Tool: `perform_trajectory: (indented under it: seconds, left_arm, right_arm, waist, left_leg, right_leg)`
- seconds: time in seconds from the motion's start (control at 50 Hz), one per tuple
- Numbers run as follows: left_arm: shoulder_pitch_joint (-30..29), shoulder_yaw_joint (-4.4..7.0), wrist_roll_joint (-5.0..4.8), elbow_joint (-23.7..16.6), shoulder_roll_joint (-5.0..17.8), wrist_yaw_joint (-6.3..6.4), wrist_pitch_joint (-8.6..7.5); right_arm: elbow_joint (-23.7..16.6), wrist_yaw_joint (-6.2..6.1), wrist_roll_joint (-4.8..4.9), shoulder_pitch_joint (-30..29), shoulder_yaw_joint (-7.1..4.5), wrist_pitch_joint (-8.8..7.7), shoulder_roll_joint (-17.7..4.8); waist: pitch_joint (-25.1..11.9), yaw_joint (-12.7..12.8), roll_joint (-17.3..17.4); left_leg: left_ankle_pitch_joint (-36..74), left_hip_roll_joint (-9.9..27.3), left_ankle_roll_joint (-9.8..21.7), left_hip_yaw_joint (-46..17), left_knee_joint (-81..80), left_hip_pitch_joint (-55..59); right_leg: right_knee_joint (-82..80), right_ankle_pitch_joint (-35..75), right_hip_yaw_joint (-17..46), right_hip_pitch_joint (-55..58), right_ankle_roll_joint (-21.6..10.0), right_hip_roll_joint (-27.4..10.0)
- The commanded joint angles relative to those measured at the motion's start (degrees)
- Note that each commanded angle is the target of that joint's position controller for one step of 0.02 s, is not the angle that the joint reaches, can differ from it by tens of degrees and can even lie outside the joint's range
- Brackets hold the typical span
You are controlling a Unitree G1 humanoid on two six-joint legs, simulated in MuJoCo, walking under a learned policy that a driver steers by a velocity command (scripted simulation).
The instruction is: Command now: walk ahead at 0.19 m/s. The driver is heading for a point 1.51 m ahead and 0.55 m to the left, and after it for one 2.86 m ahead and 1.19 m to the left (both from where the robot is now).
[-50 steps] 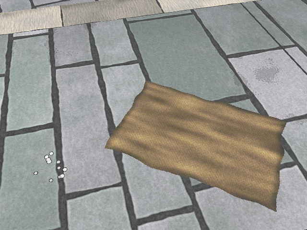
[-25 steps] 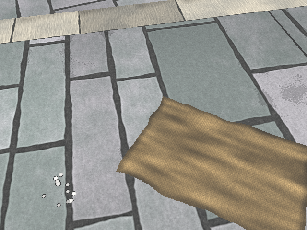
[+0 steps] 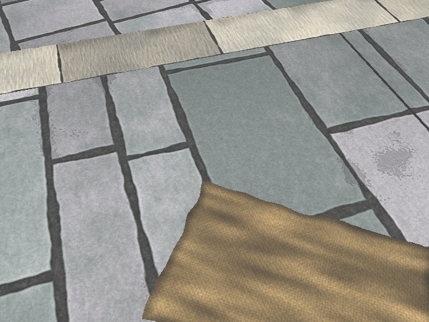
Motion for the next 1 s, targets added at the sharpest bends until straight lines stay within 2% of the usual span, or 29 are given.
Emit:
perform_trajectory:
  seconds: [0.02,0.08,0.1,0.12,0.14,0.16,0.18,0.2,0.22,0.26,0.3,0.32,0.34,0.36,0.38,0.4,0.44,0.5,0.58,0.7,1.0]
  left_arm:
    - [-0.58,0.18,-0.08,-2.25,2.59,-0.34,-0.04]
    - [-1.8,0.48,0.42,-2.83,4.15,-0.7,-0.35]
    - [0.29,0.71,0.64,-2.09,4.56,-0.78,-0.57]
    - [3.09,1.31,1.05,-0.95,6.44,-0.55,-0.8]
    - [5.44,2.03,1.57,-0.48,10.17,-0.13,-0.76]
    - [6.61,1.5,1.61,0.52,8.71,0.11,-0.07]
    - [7.13,0.37,0.78,1.1,3.69,0.0,0.82]
    - [5.2,-0.54,0.65,1.26,2.08,-0.24,1.14]
    - [3.04,-0.59,0.91,1.03,2.77,-0.31,1.34]
    - [-2.46,-0.09,0.96,0.07,5.3,0.09,1.47]
    - [-6.78,-0.23,0.55,-0.29,4.69,0.4,2.13]
    - [-5.07,-0.23,0.11,0.51,4.28,0.39,2.28]
    - [-3.04,-0.26,0.23,1.38,4.15,0.36,2.33]
    - [-2.84,-0.15,0.37,1.13,3.94,0.5,2.49]
    - [-3.24,-0.36,0.74,1.45,3.42,0.63,2.33]
    - [-2.5,-0.35,0.6,1.96,3.08,0.72,2.06]
    - [-1.22,-0.2,0.15,3.07,3.38,0.88,1.74]
    - [-0.61,-0.17,-0.11,4.21,2.9,0.63,1.82]
    - [-0.9,-0.06,-0.13,5.37,2.97,0.54,2.61]
    - [-0.93,0.08,-0.14,7.18,3.36,0.87,3.33]
    - [-0.86,0.15,-0.12,10.62,3.15,1.52,3.9]
  right_arm:
    - [-1.92,-0.71,0.34,-1.57,-1.58,0.08,-9.68]
    - [-0.86,-0.92,0.88,-2.01,-1.65,1.2,-9.72]
    - [-0.76,-1.09,1.24,-2.81,-1.55,1.61,-9.41]
    - [-0.33,-1.16,1.05,-1.05,-1.29,1.78,-8.52]
    - [-0.53,-1.16,-0.24,2.01,-0.87,1.34,-7.4]
    - [1.3,-1.04,-0.39,8.89,0.38,1.13,-2.98]
    - [1.51,-1.2,0.15,6.0,0.31,1.84,-4.15]
    - [0.38,-1.39,1.13,2.37,-0.16,2.82,-5.96]
    - [0.17,-1.89,1.48,0.35,-0.33,3.91,-6.18]
    - [0.9,-2.65,0.8,0.37,-0.69,5.62,-6.29]
    - [2.83,-2.6,0.19,2.78,-0.24,5.92,-4.05]
    - [3.06,-2.32,-0.51,2.01,-0.27,5.96,-4.72]
    - [2.38,-2.28,-0.62,0.58,-0.42,6.02,-6.52]
    - [2.73,-2.23,0.14,-0.41,-0.84,5.81,-8.73]
    - [2.57,-2.17,0.42,-2.14,-0.52,5.15,-7.34]
    - [2.71,-2.18,0.29,-2.85,-0.23,4.47,-6.17]
    - [2.97,-2.07,0.26,-3.2,-0.39,3.35,-6.52]
    - [4.12,-1.93,0.62,-1.16,-0.25,3.07,-6.15]
    - [4.61,-1.99,0.68,-0.78,-0.05,3.73,-5.94]
    - [5.01,-2.04,0.64,-0.42,0.17,3.88,-5.74]
    - [5.73,-2.26,0.42,1.51,0.58,3.81,-4.12]
  waist:
    - [-3.39,1.29,6.13]
    - [-3.5,1.91,6.54]
    - [-4.16,3.59,6.02]
    - [-5.69,4.46,4.04]
    - [-10.25,2.9,0.05]
    - [-16.36,0.41,-7.61]
    - [-17.03,2.85,-8.03]
    - [-14.24,2.77,-7.21]
    - [-11.78,2.48,-5.64]
    - [-8.23,0.48,-4.93]
    - [-6.67,-2.22,-4.61]
    - [-5.79,-1.38,-3.15]
    - [-4.33,0.33,-0.99]
    - [-1.23,2.25,3.88]
    - [-0.24,2.39,4.76]
    - [-0.85,2.8,5.09]
    - [-2.7,2.86,5.06]
    - [-5.1,2.37,4.54]
    - [-4.25,2.21,4.01]
    - [-3.34,2.34,3.25]
    - [-1.11,2.8,3.44]
  left_leg:
    - [31.03,14.73,6.63,-4.43,-1.39,-3.24]
    - [30.87,16.31,6.16,-6.73,3.89,0.95]
    - [29.46,15.56,4.97,-6.79,6.94,1.33]
    - [27.67,12.83,2.63,-6.16,10.95,0.61]
    - [19.01,9.02,0.08,-4.47,16.89,-4.02]
    - [-0.57,5.69,-3.23,-3.26,23.44,-12.49]
    - [-17.69,4.28,-4.99,-3.74,27.65,-13.85]
    - [-25.44,4.84,-5.5,-4.94,29.43,-15.81]
    - [-26.12,5.64,-5.72,-5.55,30.01,-16.55]
    - [-18.21,7.3,-5.99,-5.88,26.07,-12.76]
    - [-5.2,6.65,-5.04,-4.03,14.27,-3.56]
    - [-1.21,6.54,-4.36,-3.89,11.54,-1.92]
    - [-2.87,8.52,-3.15,-5.49,9.08,-2.95]
    - [-12.95,8.25,-1.59,-5.63,8.79,-11.01]
    - [-14.86,8.15,-1.53,-5.85,7.36,-14.27]
    - [-12.23,8.44,-2.13,-5.93,6.71,-14.23]
    - [-3.7,8.27,-3.05,-5.64,7.27,-11.6]
    - [3.91,8.01,-3.21,-5.05,8.89,-8.33]
    - [5.46,7.84,-2.94,-4.8,9.09,-7.73]
    - [6.41,7.79,-2.93,-4.58,8.75,-7.56]
    - [0.25,7.28,-2.96,-4.0,6.42,-8.73]
  right_leg:
    - [-5.82,4.64,-1.12,10.09,-0.02,2.04]
    - [-9.65,-1.06,-0.81,10.85,-1.88,3.01]
    - [-13.69,1.05,-1.28,14.17,-2.79,3.56]
    - [-18.05,12.59,-0.54,20.6,-4.05,2.99]
    - [-14.0,33.92,4.07,30.98,-6.48,-2.42]
    - [-11.33,40.2,11.25,42.43,-14.2,-9.27]
    - [-14.17,33.63,15.65,40.68,-17.37,-12.01]
    - [-17.25,21.71,16.84,36.44,-16.95,-11.8]
    - [-19.5,10.95,17.07,32.8,-15.42,-10.79]
    - [-23.27,-2.54,15.05,23.54,-12.35,-9.12]
    - [-24.2,-12.3,8.98,15.64,-8.28,-4.28]
    - [-23.98,-18.03,6.18,14.17,-5.9,-1.9]
    - [-23.55,-23.62,4.38,13.73,-3.93,-0.17]
    - [-22.48,-22.95,1.09,17.67,-2.33,2.78]
    - [-20.08,-18.43,0.84,21.55,-1.9,3.23]
    - [-18.19,-13.35,0.59,23.66,-2.41,3.39]
    - [-15.14,-1.36,-0.04,25.61,-3.71,3.42]
    - [-13.32,6.8,-0.52,27.11,-4.4,3.41]
    - [-12.82,6.94,-0.92,27.09,-4.1,3.75]
    - [-12.82,6.68,-0.87,27.62,-3.58,3.81]
    - [-14.28,1.53,-0.57,27.41,-2.82,3.87]
Velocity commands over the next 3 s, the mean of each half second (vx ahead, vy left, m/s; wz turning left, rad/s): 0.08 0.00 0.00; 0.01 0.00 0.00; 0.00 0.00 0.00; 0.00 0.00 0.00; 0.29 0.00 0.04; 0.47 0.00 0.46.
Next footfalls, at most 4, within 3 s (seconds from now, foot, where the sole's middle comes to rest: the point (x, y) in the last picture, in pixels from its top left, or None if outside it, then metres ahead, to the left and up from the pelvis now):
0.12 right None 0.21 -0.13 -0.78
0.32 left None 0.11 0.11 -0.78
2.78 left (180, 286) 0.60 0.09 -0.78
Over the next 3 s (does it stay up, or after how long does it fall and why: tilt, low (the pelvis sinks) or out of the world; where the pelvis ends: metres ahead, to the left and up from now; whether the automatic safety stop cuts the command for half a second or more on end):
stays up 0.55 0.02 -0.01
